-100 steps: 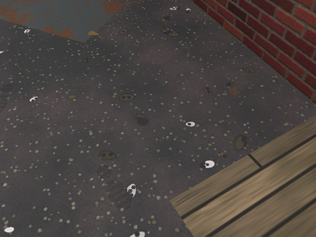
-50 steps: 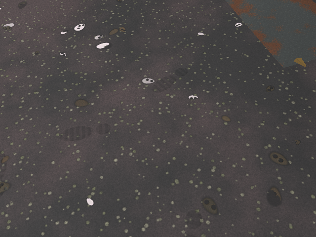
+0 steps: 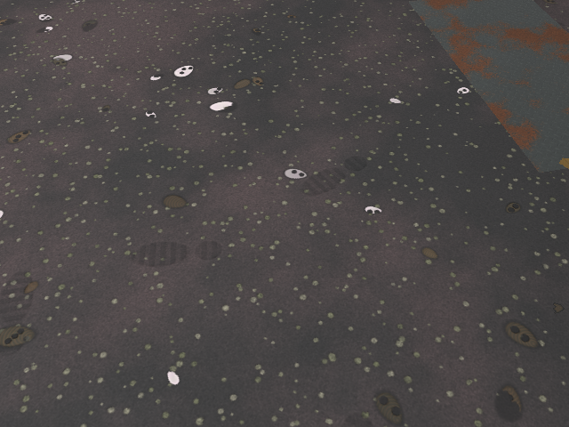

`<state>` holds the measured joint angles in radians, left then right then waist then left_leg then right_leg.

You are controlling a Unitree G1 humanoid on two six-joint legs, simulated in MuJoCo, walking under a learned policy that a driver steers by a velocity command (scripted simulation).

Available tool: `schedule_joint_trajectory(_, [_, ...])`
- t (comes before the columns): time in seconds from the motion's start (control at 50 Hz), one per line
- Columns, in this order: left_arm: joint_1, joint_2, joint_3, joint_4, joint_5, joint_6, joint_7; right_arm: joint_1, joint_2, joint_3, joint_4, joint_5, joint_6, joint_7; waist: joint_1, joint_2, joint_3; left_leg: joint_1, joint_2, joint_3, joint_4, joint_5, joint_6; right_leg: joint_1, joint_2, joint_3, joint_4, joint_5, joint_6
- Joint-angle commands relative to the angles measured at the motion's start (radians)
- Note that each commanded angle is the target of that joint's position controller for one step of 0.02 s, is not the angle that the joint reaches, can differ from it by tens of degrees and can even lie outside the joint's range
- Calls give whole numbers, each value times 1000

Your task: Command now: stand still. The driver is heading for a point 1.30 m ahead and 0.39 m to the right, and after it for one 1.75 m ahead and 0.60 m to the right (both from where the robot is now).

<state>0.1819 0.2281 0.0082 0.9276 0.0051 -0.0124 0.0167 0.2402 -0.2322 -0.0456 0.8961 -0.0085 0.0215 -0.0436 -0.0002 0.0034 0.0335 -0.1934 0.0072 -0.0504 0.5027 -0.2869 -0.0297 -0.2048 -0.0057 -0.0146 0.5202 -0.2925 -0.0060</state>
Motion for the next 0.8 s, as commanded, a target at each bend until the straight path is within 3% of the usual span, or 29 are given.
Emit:
schedule_joint_trajectory(0.02, [-2, 113, 24, -21, -2, -10, 3, 11, -103, -22, -15, 1, -10, -7, 4, -6, -20, 11, 17, -15, -68, 191, 14, -11, -43, 48, -109, 157, -22])
schedule_joint_trajectory(0.32, [29, 106, 20, 66, -5, -3, 11, 29, -83, -10, 115, 5, -12, -13, 5, -6, -4, 12, 14, 4, -90, 188, 8, 6, -31, 43, -128, 181, -28])
schedule_joint_trajectory(0.34, [66, 121, 27, 84, -12, 2, 15, 60, -75, -10, 134, 12, -11, -13, 9, -27, -51, 11, -28, 56, -46, -29, 18, 30, -16, 39, -139, -81, -48])
schedule_joint_trajectory(0.36, [95, 158, 41, 90, -26, 5, 17, 56, -81, -13, 131, 21, -14, -11, 22, -67, -16, -71, -54, 86, 22, -250, 31, 11, -52, 105, -180, -399, -85])
schedule_joint_trajectory(0.38, [146, 194, 53, 94, -34, 1, 17, -2, -90, -16, 100, 24, -26, -6, 53, -124, 47, -214, -50, 93, 123, -337, 41, 10, -151, 255, -268, -632, -141])
schedule_joint_trajectory(0.4, [170, 243, 70, 95, -39, -14, 17, -69, -52, -5, 57, 36, -49, 5, 65, -233, 101, -298, -26, 113, 290, -231, 47, -5, -308, 476, -396, -737, -222])
schedule_joint_trajectory(0.42, [155, 240, 72, 80, -30, -34, 19, -140, -61, -5, 22, 41, -71, 16, 75, -219, 160, -394, 42, 38, 424, -210, 59, -31, -393, 598, -463, -647, -271])
schedule_joint_trajectory(0.44, [118, 207, 65, 61, -17, -54, 17, -148, -74, -12, 13, 42, -90, 25, 51, -163, 156, -465, 82, 3, 504, -191, 73, 4, -404, 592, -456, -526, -262])
schedule_joint_trajectory(0.46, [77, 177, 58, 38, -19, -69, 13, -110, -67, -13, 23, 40, -105, 32, 20, -126, 109, -478, 110, -9, 509, -155, 87, 39, -374, 526, -428, -432, -228])
schedule_joint_trajectory(0.48, [54, 170, 58, 22, -34, -74, 10, -84, -66, -14, 28, 41, -118, 38, 5, -115, 75, -443, 120, 3, 420, -137, 92, 47, -342, 442, -422, -364, -194])
schedule_joint_trajectory(0.52, [31, 195, 65, 9, -49, -72, 8, -49, -55, -15, 47, 40, -134, 40, -20, -140, 25, -203, 75, 77, 202, -87, 80, -44, -229, 250, -408, -235, -144])
schedule_joint_trajectory(0.56, [25, 214, 71, 1, -53, -63, 5, 37, -42, -18, 89, 40, -136, 43, -65, -129, 15, -2, 7, 180, 57, 15, 49, -145, -180, 161, -331, -261, -154])
schedule_joint_trajectory(0.6, [10, 171, 58, -22, -46, -62, -1, 196, -51, -30, 152, 41, -127, 37, -128, -49, 5, 214, -44, 224, 2, 44, 41, -291, -145, 127, -170, -267, -150])
schedule_joint_trajectory(0.62, [-40, 102, 37, -50, -30, -70, -10, 333, -80, -43, 182, 42, -130, 33, -194, 80, -21, 372, 57, 61, -59, -20, 79, -430, -91, 58, 130, -138, -109])
schedule_joint_trajectory(0.64, [-75, -14, 7, -96, 2, -83, -20, 415, -142, -40, 175, 24, -136, 41, -191, 301, -65, 404, 258, -280, -104, -199, 132, -601, -24, 16, 590, -204, -73])
schedule_joint_trajectory(0.66, [-38, -30, 0, -146, -64, -108, -25, 369, -177, -39, 143, 5, -162, 63, -133, 336, -81, 409, 422, -782, -328, -575, 294, -830, 42, 137, 777, -159, -107])
schedule_joint_trajectory(0.68, [-95, 47, 7, -169, -88, -125, -30, 265, -150, -25, 123, 11, -175, 73, -98, 157, 22, 381, 449, -745, -347, -648, 301, -988, -50, 168, 880, -67, -127])
schedule_joint_trajectory(0.7, [-118, 78, 10, -178, -68, -131, -34, 211, -108, -7, 108, 9, -178, 80, -82, 82, 37, 345, 405, -605, -309, -498, 265, -998, -77, 162, 881, 33, -134])
schedule_joint_trajectory(0.72, [-78, 74, 10, -163, -38, -126, -35, 167, -103, 3, 94, 7, -171, 84, -42, 46, 14, 278, 348, -474, -305, -388, 239, -920, -124, 139, 843, 96, -118])
schedule_joint_trajectory(0.74, [-65, 87, 16, -163, -22, -119, -38, 136, -87, 10, 87, 5, -164, 85, -18, 57, 39, 194, 299, -374, -324, -306, 218, -858, -148, 129, 763, 148, -96])
schedule_joint_trajectory(0.76, [-60, 88, 20, -158, -23, -104, -43, 140, -61, 21, 90, 2, -159, 80, -11, 80, 54, 135, 259, -298, -350, -250, 202, -804, -156, 107, 728, 191, -72])
schedule_joint_trajectory(0.8, [-81, 80, 21, -163, -25, -83, -41, 202, -68, 22, 111, 5, -159, 63, -22, 79, 81, 103, 226, -203, -406, -130, 213, -780, -145, 67, 657, 260, -32])
